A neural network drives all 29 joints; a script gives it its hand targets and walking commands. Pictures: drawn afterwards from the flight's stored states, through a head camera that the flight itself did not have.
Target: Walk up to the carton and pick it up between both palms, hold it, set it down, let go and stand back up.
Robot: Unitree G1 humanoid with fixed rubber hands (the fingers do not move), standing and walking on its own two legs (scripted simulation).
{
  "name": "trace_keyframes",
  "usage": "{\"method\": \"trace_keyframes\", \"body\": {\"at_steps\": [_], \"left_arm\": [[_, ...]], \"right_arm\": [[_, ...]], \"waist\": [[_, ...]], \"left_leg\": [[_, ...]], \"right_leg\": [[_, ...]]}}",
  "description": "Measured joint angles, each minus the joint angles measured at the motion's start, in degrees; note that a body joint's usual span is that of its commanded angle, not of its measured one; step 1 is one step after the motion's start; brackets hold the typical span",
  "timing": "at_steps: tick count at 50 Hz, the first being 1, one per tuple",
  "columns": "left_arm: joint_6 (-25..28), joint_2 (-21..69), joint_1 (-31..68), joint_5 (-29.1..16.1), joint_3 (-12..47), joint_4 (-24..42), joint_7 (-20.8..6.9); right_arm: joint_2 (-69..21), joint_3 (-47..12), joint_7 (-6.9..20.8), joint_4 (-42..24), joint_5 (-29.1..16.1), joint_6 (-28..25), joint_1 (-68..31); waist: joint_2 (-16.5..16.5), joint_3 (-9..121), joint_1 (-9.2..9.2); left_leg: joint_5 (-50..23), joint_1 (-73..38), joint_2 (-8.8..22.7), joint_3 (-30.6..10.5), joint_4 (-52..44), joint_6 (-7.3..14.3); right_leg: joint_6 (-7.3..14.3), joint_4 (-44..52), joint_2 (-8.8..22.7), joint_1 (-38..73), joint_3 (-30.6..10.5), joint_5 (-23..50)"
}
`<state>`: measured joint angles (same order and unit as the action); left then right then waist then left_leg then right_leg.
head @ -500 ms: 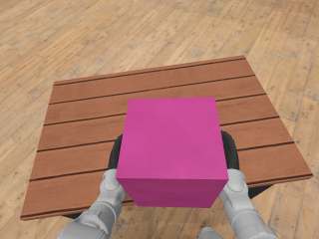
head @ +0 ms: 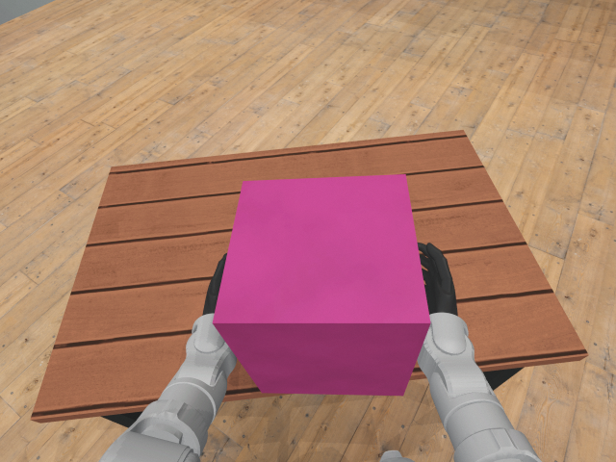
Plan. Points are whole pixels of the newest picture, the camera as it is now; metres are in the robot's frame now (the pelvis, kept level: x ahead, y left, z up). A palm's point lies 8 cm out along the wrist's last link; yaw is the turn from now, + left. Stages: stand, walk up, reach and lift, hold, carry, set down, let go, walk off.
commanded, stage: reach and lift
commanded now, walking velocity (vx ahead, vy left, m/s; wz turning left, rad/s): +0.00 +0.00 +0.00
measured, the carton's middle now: (327, 293) +0.36 -0.05 +0.00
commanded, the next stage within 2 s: none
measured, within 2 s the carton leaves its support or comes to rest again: neither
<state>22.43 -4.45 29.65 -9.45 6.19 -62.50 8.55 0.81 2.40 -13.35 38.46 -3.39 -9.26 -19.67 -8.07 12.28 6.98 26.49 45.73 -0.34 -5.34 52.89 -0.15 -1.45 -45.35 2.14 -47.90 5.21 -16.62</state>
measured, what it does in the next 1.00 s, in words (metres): stands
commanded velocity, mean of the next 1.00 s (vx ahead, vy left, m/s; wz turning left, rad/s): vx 0.00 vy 0.00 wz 0.00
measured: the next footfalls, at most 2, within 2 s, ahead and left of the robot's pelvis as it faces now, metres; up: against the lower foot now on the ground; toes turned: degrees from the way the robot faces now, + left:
none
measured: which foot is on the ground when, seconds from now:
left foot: down 0.00-1.00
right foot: down 0.00-1.00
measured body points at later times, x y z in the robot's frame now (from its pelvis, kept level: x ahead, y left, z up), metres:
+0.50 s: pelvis +0.00 +0.00 +0.00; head +0.06 -0.03 +0.45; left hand +0.39 +0.09 +0.00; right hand +0.33 -0.21 +0.00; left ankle -0.02 +0.11 -0.69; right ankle +0.04 -0.14 -0.69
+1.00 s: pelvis +0.02 -0.01 +0.04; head +0.07 -0.02 +0.48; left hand +0.39 +0.10 +0.05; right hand +0.34 -0.20 +0.06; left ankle -0.02 +0.11 -0.69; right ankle +0.04 -0.14 -0.69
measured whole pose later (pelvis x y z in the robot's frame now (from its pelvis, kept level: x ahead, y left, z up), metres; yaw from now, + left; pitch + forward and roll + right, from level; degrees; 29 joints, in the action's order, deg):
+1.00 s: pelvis +0.02 -0.01 +0.04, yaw +1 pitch +15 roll -2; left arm 8.3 -4.9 20.7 -8.7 6.7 -41.1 9.8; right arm 1.1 0.9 -14.0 21.5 -6.2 4.0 -13.7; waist -6.2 10.3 7.2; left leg 19.9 31.3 -0.3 -5.7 36.1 -0.4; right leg -1.2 -29.4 2.0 -33.3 5.6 -11.0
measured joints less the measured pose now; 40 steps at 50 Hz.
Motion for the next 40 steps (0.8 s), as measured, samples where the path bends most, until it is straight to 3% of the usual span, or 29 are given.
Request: {"method": "trace_keyframes", "body": {"at_steps": [7,18,32,40], "left_arm": [[0.17,-0.22,1.64,0.59,-1.31,-3.69,-0.65],[0.15,-0.74,1.68,-0.92,0.03,-1.92,-0.50],[-7.27,-1.31,-2.68,-3.95,3.20,10.68,1.13],[-11.15,-1.66,-5.87,-3.42,2.56,16.83,1.44]], "right_arm": [[-1.06,1.65,0.40,4.61,1.95,-0.57,-2.26],[-1.29,2.00,0.54,2.43,1.31,-0.36,-2.06],[1.11,-1.35,-0.82,-9.77,-3.89,7.54,2.18],[0.65,-1.66,-1.04,-14.22,-3.59,11.52,3.61]], "waist": [[0.56,-0.37,0.28],[0.00,0.17,0.67],[0.13,-0.07,-0.50],[0.37,-0.77,-0.15]], "left_leg": [[-0.35,-0.39,-0.17,-0.38,-0.01,-0.30],[-0.88,0.81,-0.23,-0.88,-0.17,-0.43],[-2.08,-3.06,0.03,0.26,-4.68,-0.20],[-3.53,-8.08,-0.03,-0.19,-9.48,-0.31]], "right_leg": [[0.31,-0.49,0.19,0.31,0.32,-0.08],[0.47,0.04,0.21,-0.52,0.77,0.47],[0.33,4.02,-0.12,2.75,-0.33,1.70],[0.34,8.56,-0.06,7.95,0.15,2.73]]}}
